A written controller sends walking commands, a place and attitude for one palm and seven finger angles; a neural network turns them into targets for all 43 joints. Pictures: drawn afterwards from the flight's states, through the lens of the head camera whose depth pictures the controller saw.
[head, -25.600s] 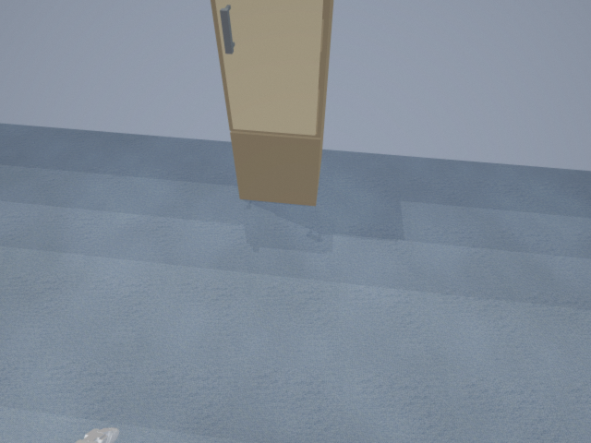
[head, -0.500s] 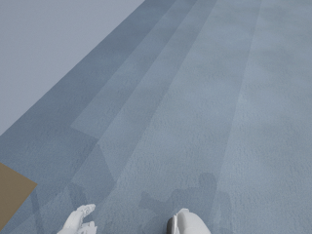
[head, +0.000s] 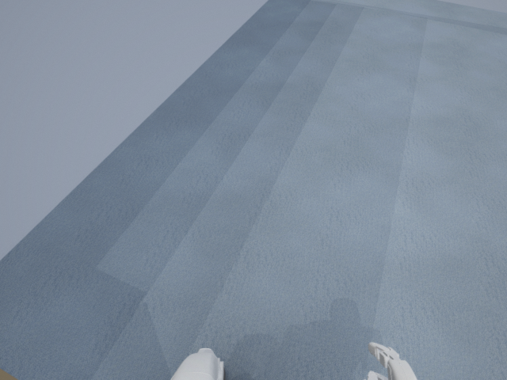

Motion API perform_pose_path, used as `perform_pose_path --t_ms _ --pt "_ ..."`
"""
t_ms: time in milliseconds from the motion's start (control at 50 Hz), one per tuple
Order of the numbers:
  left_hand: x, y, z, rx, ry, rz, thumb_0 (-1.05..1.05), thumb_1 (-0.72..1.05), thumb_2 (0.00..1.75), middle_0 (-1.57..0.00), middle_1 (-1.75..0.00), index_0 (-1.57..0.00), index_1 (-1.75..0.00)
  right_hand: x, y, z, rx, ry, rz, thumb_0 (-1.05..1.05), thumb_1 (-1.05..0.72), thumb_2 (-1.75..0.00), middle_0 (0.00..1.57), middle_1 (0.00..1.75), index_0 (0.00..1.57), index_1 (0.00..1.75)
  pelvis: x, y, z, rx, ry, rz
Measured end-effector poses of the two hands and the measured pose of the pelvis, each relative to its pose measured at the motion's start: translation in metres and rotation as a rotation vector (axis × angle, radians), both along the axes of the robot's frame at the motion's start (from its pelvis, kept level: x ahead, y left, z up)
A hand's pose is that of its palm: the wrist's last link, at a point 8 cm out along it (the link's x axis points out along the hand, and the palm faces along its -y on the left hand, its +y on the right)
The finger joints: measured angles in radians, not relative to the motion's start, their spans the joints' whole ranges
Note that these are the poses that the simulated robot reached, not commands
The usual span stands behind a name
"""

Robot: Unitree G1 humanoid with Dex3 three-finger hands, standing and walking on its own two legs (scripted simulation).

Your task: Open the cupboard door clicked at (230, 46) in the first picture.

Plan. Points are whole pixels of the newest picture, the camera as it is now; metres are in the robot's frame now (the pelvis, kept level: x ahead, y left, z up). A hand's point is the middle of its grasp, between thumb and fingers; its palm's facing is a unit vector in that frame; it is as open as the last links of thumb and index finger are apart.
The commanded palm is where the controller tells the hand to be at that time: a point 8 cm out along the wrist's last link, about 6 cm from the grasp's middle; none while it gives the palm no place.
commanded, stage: walk to a spot facing it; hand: left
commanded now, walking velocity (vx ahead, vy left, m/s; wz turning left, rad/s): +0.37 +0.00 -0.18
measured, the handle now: out of the picture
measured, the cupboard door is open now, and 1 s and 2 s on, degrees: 53 53 53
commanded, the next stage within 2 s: turn to face it in 0.94 s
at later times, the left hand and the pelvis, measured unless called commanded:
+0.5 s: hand (202, 246) +0.39 +0.16 -0.16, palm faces -0.18 -0.95 -0.24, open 7.4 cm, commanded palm none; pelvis +0.24 -0.03 -0.01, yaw -8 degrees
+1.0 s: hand (214, 231) +0.46 +0.14 -0.20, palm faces -0.08 -0.99 -0.14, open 7.4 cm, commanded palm none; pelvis +0.48 -0.03 -0.02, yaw -8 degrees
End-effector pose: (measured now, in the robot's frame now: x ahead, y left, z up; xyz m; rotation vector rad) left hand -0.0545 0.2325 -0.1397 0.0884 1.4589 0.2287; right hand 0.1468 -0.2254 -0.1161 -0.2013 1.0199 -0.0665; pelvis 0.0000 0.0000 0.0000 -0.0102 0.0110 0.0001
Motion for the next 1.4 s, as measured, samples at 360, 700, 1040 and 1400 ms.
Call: perform_pose_path --t_ms 360,700,1040,1400 --pt "0.300 0.013 0.009 -0.019 -0.204 -0.220 0.01 0.93 0.90 -0.20 -0.30 -0.20 -0.30 -0.031 -0.002 -0.008 -0.031 0.356 -0.266 -0.01 -0.95 -0.90 0.20 0.30 0.20 0.30 0.165 0.014 0.009 0.012 -0.003 -0.111" --pt "0.476 -0.064 0.011 0.008 -0.262 -0.269 0.00 0.94 0.89 -0.20 -0.30 -0.20 -0.30 0.110 -0.047 -0.019 0.062 0.407 -0.347 0.01 -0.92 -0.90 0.20 0.30 0.19 0.30 0.323 -0.056 0.007 0.012 -0.003 -0.128" --pt "0.546 -0.039 -0.024 -0.056 0.011 -0.178 0.01 0.91 0.89 -0.20 -0.30 -0.20 -0.30 0.397 -0.061 -0.010 -0.066 0.087 -0.201 0.00 -0.92 -0.90 0.20 0.30 0.19 0.30 0.492 -0.036 -0.010 0.003 -0.023 -0.149" --pt "0.750 -0.093 0.010 0.038 -0.316 -0.151 0.01 0.91 0.89 -0.20 -0.30 -0.20 -0.30 0.422 -0.086 -0.035 0.045 0.458 -0.205 0.01 -0.92 -0.90 0.20 0.30 0.20 0.30 0.600 -0.089 -0.003 0.029 -0.009 0.022"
